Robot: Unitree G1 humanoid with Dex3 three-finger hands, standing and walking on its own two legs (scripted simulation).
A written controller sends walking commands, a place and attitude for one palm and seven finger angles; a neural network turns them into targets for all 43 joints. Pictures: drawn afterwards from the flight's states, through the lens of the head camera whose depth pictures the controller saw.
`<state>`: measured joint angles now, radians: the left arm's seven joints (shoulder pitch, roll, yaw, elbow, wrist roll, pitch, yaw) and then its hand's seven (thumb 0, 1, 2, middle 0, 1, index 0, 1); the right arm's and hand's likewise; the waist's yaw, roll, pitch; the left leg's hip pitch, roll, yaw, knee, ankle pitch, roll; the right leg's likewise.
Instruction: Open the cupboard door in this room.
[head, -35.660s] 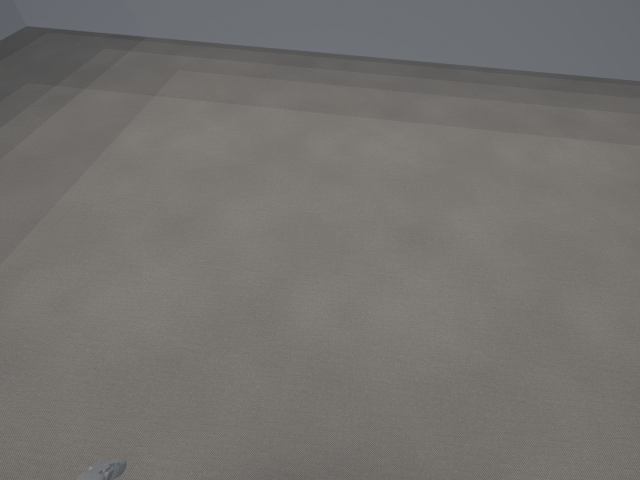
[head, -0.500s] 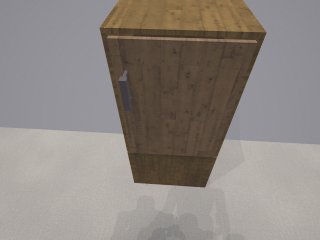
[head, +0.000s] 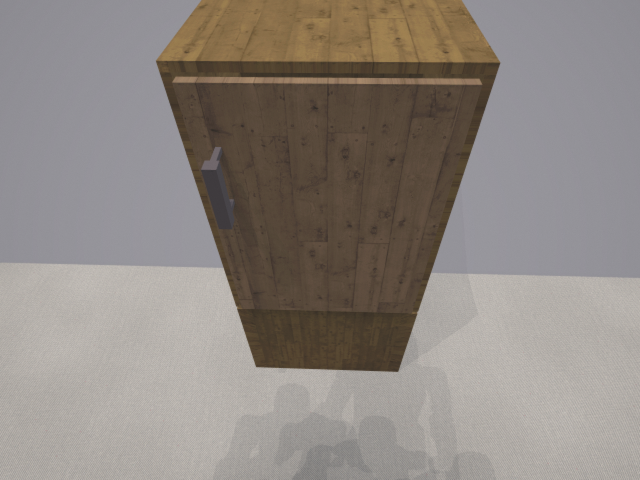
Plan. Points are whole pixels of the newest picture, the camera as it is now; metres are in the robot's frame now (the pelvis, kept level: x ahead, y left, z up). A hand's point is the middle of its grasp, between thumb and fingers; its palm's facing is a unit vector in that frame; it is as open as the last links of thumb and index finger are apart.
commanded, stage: look again from close up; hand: left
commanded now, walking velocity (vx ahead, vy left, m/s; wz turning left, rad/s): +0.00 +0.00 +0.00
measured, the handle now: (221, 188) +0.54 +0.19 +0.05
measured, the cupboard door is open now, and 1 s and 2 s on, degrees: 0 0 0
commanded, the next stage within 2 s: raise the hand with hooked fingers in 0.08 s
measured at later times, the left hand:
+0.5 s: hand (186, 431) +0.19 +0.18 -0.02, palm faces +0.01 -1.00 -0.03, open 8.1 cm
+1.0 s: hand (142, 409) +0.20 +0.23 +0.00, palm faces +0.02 -1.00 -0.05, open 11.0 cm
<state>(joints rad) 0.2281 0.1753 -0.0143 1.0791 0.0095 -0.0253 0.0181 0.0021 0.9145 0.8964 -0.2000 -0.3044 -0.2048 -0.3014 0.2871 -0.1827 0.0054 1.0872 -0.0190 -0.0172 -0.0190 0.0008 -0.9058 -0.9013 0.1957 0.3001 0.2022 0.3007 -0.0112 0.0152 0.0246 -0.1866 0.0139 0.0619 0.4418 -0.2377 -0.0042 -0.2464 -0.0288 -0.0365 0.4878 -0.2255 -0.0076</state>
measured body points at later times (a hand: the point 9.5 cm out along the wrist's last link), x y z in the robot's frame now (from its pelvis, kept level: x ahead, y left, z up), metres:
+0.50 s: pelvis +0.00 -0.01 -0.06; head +0.03 +0.00 +0.39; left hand +0.18 +0.23 -0.02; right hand +0.23 -0.26 -0.10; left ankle +0.00 +0.12 -0.74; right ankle +0.02 -0.11 -0.74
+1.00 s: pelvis -0.01 +0.01 -0.06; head +0.04 +0.02 +0.38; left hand +0.20 +0.28 +0.00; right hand +0.15 -0.21 -0.15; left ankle +0.00 +0.12 -0.74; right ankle +0.02 -0.11 -0.74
